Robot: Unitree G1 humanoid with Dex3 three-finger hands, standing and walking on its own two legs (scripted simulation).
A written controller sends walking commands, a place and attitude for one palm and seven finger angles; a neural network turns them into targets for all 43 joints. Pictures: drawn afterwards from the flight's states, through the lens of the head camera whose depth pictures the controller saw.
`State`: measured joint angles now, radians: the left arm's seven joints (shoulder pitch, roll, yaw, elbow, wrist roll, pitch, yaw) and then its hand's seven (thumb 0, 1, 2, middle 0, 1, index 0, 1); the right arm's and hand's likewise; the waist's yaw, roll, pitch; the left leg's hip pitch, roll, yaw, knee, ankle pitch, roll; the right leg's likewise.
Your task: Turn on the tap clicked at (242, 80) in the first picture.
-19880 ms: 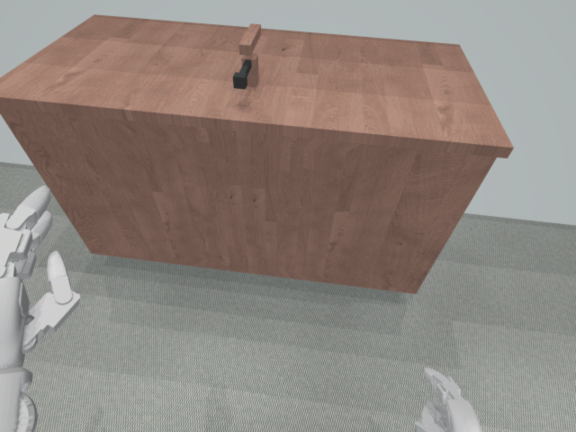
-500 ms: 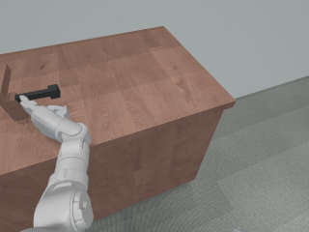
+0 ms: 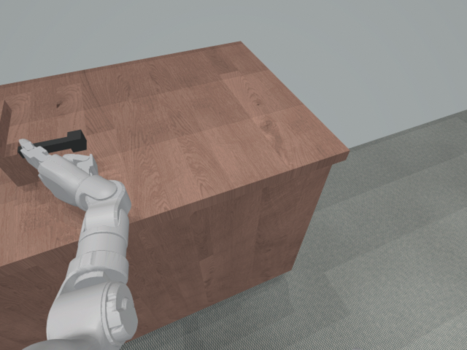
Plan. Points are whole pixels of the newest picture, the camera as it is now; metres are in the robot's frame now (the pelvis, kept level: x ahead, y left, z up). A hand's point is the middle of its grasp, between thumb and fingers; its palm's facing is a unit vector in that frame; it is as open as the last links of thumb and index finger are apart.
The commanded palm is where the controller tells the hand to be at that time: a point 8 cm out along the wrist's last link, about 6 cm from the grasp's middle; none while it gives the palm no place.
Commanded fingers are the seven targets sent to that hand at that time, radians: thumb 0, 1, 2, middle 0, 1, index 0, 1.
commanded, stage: lift the hand up off the lever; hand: left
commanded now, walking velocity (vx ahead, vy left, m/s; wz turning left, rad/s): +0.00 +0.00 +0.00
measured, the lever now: (77, 141) +0.48 +0.29 +0.11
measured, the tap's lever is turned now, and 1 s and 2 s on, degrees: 86 86 86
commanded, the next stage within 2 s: draw the hand back beside the body in 1.98 s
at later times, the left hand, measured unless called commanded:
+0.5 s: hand (89, 153) +0.43 +0.25 +0.13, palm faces +0.84 -0.53 -0.09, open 7.8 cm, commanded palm +0.37 +0.26 +0.14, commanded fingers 0.00 0.90 0.90 -0.15 -0.15 -0.15 -0.15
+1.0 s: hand (84, 150) +0.41 +0.24 +0.15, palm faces +0.83 -0.55 -0.08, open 7.8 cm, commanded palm +0.36 +0.26 +0.16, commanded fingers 0.00 0.90 0.90 -0.15 -0.15 -0.15 -0.15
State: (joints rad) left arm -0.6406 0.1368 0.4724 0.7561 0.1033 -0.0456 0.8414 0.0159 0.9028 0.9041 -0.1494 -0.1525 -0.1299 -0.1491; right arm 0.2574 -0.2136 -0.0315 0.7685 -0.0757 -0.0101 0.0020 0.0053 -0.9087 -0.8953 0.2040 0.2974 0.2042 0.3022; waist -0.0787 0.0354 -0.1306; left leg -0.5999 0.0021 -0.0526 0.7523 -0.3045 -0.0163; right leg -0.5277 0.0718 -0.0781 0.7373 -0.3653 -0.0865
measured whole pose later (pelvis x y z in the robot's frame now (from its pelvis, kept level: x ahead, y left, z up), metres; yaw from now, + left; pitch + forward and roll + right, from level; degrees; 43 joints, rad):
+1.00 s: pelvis +0.02 +0.00 +0.02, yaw +1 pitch +4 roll +0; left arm -0.53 0.05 0.33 0.44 0.03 0.23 0.80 0.01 0.90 0.90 -0.15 -0.15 -0.15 -0.15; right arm 0.14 -0.20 -0.01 0.77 -0.04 -0.01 -0.02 0.01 -0.91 -0.90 0.20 0.30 0.20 0.30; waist 0.01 0.04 -0.11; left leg -0.40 -0.02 -0.06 0.60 -0.27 -0.01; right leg -0.33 0.05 -0.08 0.61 -0.35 -0.08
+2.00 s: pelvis +0.02 +0.00 +0.03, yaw +1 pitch +0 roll +0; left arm -0.48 0.05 0.30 0.30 0.00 0.36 0.77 0.01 0.90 0.90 -0.15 -0.15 -0.15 -0.15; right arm 0.07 -0.19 0.02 0.78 -0.02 -0.02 -0.04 0.01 -0.91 -0.90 0.20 0.30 0.20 0.30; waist 0.05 0.04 -0.09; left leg -0.28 -0.02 -0.05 0.51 -0.23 -0.01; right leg -0.22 0.05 -0.06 0.51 -0.30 -0.08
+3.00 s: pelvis +0.01 +0.02 +0.04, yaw -2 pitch -7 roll +0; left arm 0.23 0.31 0.22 -0.18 -0.08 -0.11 0.08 0.01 0.90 0.90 -0.19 -0.27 -0.19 -0.26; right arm 0.16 -0.22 0.02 0.66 0.00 -0.08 -0.05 0.01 -0.91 -0.90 0.20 0.30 0.21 0.30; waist 0.06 0.06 0.05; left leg -0.06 0.00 0.00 0.31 -0.15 0.01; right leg 0.01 0.06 0.00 0.27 -0.17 -0.06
